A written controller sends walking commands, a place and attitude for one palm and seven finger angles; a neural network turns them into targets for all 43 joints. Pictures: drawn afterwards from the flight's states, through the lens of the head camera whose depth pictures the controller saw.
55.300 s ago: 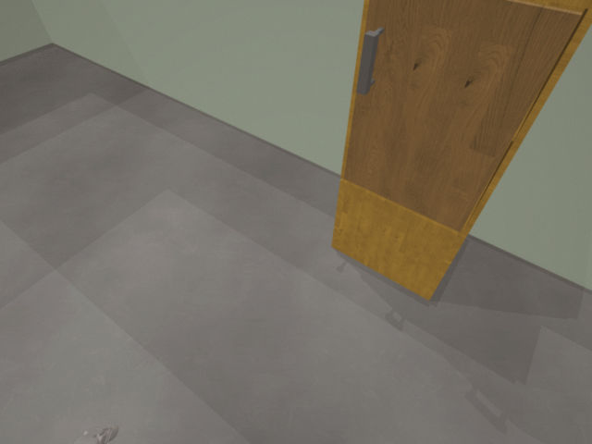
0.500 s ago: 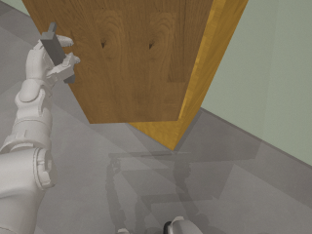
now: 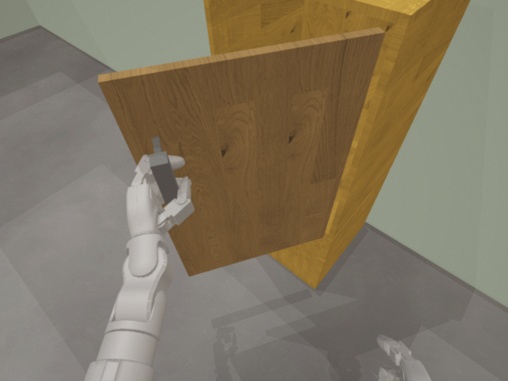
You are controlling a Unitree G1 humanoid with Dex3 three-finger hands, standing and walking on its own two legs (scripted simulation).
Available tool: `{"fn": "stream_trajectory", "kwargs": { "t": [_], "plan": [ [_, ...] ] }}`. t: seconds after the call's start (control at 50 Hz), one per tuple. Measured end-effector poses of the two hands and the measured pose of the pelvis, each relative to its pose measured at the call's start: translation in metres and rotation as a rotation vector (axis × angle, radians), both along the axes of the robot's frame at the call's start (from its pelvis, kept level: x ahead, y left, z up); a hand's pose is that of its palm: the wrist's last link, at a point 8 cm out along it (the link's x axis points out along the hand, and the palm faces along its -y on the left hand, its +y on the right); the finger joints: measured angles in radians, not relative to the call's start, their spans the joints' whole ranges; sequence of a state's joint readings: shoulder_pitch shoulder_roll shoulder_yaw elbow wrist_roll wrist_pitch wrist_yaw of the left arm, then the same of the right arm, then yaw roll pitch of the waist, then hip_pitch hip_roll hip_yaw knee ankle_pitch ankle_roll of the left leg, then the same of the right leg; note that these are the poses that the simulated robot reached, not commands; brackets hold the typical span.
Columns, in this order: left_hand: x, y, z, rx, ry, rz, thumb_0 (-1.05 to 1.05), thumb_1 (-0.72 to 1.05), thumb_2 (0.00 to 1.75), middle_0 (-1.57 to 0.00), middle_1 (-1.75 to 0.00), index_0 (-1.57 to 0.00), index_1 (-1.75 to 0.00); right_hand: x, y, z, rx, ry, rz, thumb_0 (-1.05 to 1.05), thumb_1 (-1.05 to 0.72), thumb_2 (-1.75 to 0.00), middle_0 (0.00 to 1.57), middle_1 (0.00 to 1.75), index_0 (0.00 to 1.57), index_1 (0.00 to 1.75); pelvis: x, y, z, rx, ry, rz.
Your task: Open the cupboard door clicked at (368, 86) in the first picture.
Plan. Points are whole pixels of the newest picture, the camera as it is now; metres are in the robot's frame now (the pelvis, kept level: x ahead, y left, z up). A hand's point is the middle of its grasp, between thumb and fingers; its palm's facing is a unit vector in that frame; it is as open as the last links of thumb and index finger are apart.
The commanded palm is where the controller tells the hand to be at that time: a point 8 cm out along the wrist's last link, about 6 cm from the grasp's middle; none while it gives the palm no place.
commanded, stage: pull the door open along its arc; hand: left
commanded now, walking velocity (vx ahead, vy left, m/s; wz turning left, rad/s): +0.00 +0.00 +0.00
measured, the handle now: (168, 180) +0.40 +0.16 +0.10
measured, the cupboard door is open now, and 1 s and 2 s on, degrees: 58 80 79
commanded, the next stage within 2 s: open thumb and fingers to let go in 0.34 s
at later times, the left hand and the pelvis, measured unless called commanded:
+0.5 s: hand (236, 267) +0.25 +0.04 +0.10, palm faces +0.33 -0.94 -0.03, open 6.2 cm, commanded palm +0.21 +0.09 +0.10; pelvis -0.01 -0.04 +0.00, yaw +3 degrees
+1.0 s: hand (222, 270) +0.25 +0.06 +0.11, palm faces +0.37 -0.93 +0.02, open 13.1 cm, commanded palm +0.20 +0.10 +0.10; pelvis -0.04 -0.03 +0.01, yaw +3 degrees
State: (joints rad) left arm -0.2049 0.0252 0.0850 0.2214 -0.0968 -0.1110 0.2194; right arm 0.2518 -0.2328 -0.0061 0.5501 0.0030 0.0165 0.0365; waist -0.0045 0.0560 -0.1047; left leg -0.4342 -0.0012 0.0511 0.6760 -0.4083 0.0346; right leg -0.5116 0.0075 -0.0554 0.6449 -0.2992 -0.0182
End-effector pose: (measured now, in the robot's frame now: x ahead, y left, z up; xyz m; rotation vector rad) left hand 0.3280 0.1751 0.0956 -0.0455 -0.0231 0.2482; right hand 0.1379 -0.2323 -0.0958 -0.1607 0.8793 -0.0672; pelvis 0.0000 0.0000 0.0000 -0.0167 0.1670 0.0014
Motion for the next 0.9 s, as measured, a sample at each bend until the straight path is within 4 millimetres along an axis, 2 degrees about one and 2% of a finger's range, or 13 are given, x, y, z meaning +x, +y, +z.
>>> {"fn": "stream_trajectory", "kwargs": {
  "t": [0.14,0.28,0.42,0.64,0.78,0.9],
  "plan": [
    [-0.049,-0.036,0.003,0.000,0.047,0.105,0.00,0.67,0.76,-0.31,-1.35,-0.40,-1.35,0.044,0.022,0.014,0.013,-0.103,0.092,0.01,-0.91,-0.90,0.20,0.30,0.20,0.30,-0.004,-0.007,0.002,0.006,-0.069,0.032],
    [-0.087,-0.068,0.006,0.045,0.064,0.111,0.00,0.65,0.72,-0.34,-1.35,-0.38,-1.35,0.059,0.032,0.022,0.052,-0.151,0.133,0.01,-0.91,-0.90,0.20,0.30,0.20,0.30,-0.005,-0.018,0.002,0.013,-0.113,0.047],
    [-0.111,-0.088,0.007,0.058,0.077,0.044,0.00,0.65,0.70,-0.37,-1.35,-0.37,-1.35,0.052,0.020,0.018,0.074,-0.133,0.125,0.01,-0.91,-0.90,0.21,0.30,0.20,0.30,-0.007,-0.030,0.002,0.018,-0.144,0.046],
    [-0.109,-0.089,0.010,0.040,0.059,0.149,0.01,0.54,0.74,-0.38,-1.33,-0.37,-1.33,0.028,-0.014,0.009,-0.005,-0.080,0.108,0.01,-0.91,-0.90,0.20,0.30,0.20,0.30,-0.022,-0.046,0.004,0.030,-0.159,0.059],
    [-0.117,-0.085,0.011,0.035,0.040,0.138,0.01,0.24,0.62,-0.36,-1.29,-0.36,-1.29,0.013,-0.022,0.011,-0.024,-0.083,0.081,0.01,-0.91,-0.90,0.20,0.30,0.20,0.30,-0.029,-0.047,0.006,0.031,-0.170,0.052],
    [-0.119,-0.081,0.010,0.028,0.035,0.133,0.01,-0.12,0.46,-0.33,-1.24,-0.33,-1.25,0.007,-0.017,0.014,-0.023,-0.099,0.075,0.01,-0.91,-0.90,0.20,0.30,0.20,0.30,-0.035,-0.042,0.007,0.027,-0.178,0.048]
  ]
}}
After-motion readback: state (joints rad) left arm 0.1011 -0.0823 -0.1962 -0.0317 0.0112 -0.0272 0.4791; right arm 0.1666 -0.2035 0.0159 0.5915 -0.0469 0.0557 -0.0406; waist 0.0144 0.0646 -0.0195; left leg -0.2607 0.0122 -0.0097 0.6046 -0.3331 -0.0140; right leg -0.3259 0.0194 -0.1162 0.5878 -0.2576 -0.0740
